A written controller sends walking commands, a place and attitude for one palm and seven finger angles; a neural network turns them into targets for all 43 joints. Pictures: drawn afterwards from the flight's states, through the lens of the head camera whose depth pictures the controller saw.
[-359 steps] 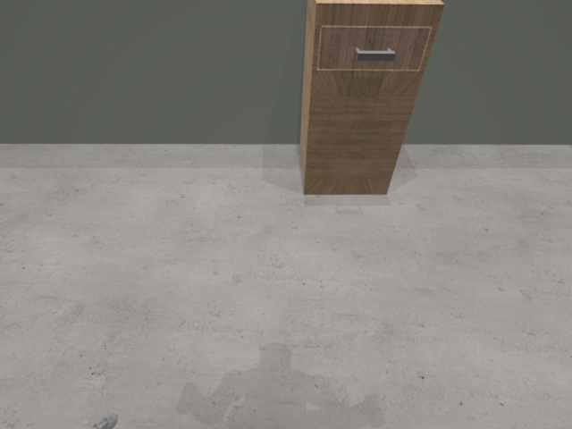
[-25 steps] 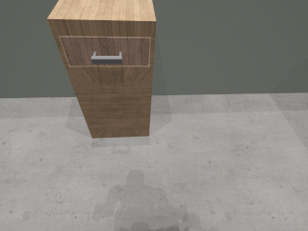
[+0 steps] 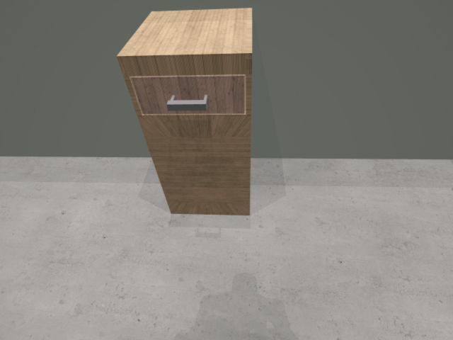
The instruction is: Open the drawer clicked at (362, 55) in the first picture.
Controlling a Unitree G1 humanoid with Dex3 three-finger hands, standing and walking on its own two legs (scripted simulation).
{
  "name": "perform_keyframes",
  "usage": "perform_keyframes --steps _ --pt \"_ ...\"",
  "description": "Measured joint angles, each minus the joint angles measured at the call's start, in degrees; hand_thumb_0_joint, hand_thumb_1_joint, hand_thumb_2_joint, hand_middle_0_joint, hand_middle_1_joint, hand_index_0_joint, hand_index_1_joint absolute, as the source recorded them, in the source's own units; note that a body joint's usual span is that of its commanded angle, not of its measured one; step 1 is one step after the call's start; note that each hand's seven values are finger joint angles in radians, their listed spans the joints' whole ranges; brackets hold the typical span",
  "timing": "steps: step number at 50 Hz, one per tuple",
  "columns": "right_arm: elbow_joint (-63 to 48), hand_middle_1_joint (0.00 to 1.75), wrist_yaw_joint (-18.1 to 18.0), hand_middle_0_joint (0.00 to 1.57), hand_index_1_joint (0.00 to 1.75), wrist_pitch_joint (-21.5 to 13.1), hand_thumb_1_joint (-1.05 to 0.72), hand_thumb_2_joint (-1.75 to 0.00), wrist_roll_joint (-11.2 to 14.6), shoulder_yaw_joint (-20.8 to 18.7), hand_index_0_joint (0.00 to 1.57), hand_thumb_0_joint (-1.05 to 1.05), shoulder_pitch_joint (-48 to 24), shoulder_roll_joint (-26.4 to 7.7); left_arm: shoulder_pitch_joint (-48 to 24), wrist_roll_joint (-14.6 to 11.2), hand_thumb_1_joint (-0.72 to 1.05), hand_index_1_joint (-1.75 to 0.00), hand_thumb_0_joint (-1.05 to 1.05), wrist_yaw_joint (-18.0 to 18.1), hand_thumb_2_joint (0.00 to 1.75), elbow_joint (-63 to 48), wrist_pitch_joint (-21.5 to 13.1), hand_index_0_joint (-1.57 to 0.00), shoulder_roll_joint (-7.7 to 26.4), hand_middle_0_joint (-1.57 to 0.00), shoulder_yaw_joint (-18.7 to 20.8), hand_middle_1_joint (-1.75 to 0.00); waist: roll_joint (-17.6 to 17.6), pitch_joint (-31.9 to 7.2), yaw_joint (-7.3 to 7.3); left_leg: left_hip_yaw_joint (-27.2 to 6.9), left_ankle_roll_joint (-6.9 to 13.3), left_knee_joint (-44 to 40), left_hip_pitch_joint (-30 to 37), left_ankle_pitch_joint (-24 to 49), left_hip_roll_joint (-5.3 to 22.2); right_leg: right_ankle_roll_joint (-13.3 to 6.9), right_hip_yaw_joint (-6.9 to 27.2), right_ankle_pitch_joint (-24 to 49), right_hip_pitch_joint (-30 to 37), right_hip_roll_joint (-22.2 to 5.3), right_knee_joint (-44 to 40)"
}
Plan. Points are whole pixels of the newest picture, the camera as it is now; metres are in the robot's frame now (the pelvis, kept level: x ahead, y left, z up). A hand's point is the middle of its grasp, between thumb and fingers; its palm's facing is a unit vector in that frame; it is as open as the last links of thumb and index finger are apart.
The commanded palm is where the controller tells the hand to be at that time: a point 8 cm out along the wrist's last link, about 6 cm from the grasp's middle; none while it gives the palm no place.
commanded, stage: take the last steps up to it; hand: left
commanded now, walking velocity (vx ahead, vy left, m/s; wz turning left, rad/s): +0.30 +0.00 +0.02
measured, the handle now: (188, 101) +0.86 +0.20 -0.04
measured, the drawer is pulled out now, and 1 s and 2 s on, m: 0.00 0.00 0.00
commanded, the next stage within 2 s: come to a stop and stand still in 0.96 s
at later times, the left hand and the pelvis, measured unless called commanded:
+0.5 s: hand out of the picture +0.10 +0.25 -0.18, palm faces +0.05 -0.99 -0.15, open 7.4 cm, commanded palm none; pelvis +0.09 +0.06 +0.00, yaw -1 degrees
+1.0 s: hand (173, 266) +0.32 +0.17 -0.17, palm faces +0.02 -0.97 -0.23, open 7.1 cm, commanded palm none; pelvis +0.26 -0.02 -0.01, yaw -1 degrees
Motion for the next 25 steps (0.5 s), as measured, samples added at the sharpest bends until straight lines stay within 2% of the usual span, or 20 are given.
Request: perform_keyframes --steps 4,8,10,12,14,15,17,19,25 --pt "0.65 0.3 0.1 0.2 0.3 -0.43 -0.91 -0.9 0.17 0.31 0.19 0.0 -0.75 0.42 3.36 0.49 0.91 -0.3 0.0 -0.37 0.9 2.68 -0.4 -0.2 -0.05 -0.2 -0.02 -0.3 -1.0 -0.28 1.58 2.0 0.26 -9.01 2.45 -2.26 1.22 0.65 -0.45 0.31 1.0 -0.56 -1.54" --pt "0.31 0.3 0.1 0.2 0.3 -1.57 -0.91 -0.9 0.53 1.01 0.19 0.0 -2.77 1.59 6.28 0.65 0.91 -0.3 0.0 -0.71 0.9 5.65 -0.11 -0.2 0.15 -0.2 0.13 -0.3 -2.27 -0.1 3.25 4.22 1.18 -18.73 5.45 -4.4 0.8 1.87 -0.4 -0.39 1.47 -1.19 -1.25" --pt "-0.15 0.3 -0.06 0.2 0.3 -2.71 -0.91 -0.9 0.68 1.51 0.19 0.0 -3.67 2.37 7.65 0.4 0.91 -0.3 0.0 -0.81 0.9 7.15 0.3 -0.2 0.34 -0.2 0.33 -0.3 -2.81 -0.08 3.61 5.81 1.49 -25.36 8.33 -2.31 0.31 2.75 -0.29 -1.78 1.29 -1.47 0.63" --pt "-0.68 0.3 -0.48 0.2 0.3 -4.39 -0.91 -0.9 0.79 1.91 0.19 0.0 -4.22 3.03 8.92 0.0 0.9 -0.3 0.0 -0.98 0.9 8.47 0.95 -0.2 0.35 -0.2 0.38 -0.3 -2.88 -0.19 3.29 6.69 2.35 -30.05 10.82 1.33 -0.01 3.27 0.16 -5.46 -0.3 -1.64 5.91" --pt "-1.02 0.3 -0.92 0.2 0.3 -5.33 -0.91 -0.9 0.6 2.26 0.2 0.0 -4.43 4.53 8.96 0.02 0.91 -0.3 0.0 -1.06 0.9 9.61 2.32 -0.2 0.63 -0.2 0.42 -0.3 -4.19 0.04 2.9 7.99 3.37 -28.2 11.58 0.53 -0.61 2.8 2.25 -11.66 -4.27 -2.08 16.78" --pt "-1.32 0.3 -1.5 0.2 0.3 -5.76 -0.92 -0.9 0.74 1.97 0.2 0.0 -4.05 4.97 8.71 0.24 0.91 -0.3 0.0 -1.1 0.9 9.88 2.86 -0.2 0.67 -0.2 0.5 -0.3 -4.46 -0.12 2.5 8.56 3.65 -28.59 12.57 -0.27 -0.76 2.51 3.03 -12.53 -6.77 -1.95 22.44" --pt "-1.52 0.3 -2.32 0.2 0.3 -6.32 -0.94 -0.9 0.83 1.83 0.2 -0.01 -2.87 4.87 7.26 0.53 0.91 -0.3 0.01 -1.43 0.9 9.92 3.27 -0.2 0.8 -0.2 0.71 -0.3 -4.51 -0.3 1.42 9.0 3.93 -31.02 14.87 -0.53 -1.2 2.3 3.52 -10.49 -11.52 -2.01 31.18" --pt "-0.87 0.3 -2.56 0.2 0.3 -6.57 -0.95 -0.9 0.78 2.1 0.2 -0.02 -1.26 4.74 5.01 0.64 0.91 -0.3 0.01 -1.81 0.9 8.97 2.96 -0.2 1.22 -0.2 1.03 -0.3 -4.56 -0.13 0.79 9.06 4.08 -34.15 17.18 0.46 -1.82 2.64 3.78 -6.56 -15.63 -2.52 36.07" --pt "2.69 0.3 -2.83 0.2 0.3 -6.83 -0.93 -0.9 1.02 3.06 0.2 -0.01 4.92 6.16 -2.44 0.41 0.91 -0.3 0.0 -2.09 0.9 4.58 2.07 -0.2 2.58 -0.2 1.88 -0.3 -5.16 0.67 0.05 9.26 3.95 -40.62 22.91 1.19 -3.3 3.88 5.26 1.48 -23.81 -3.81 38.32"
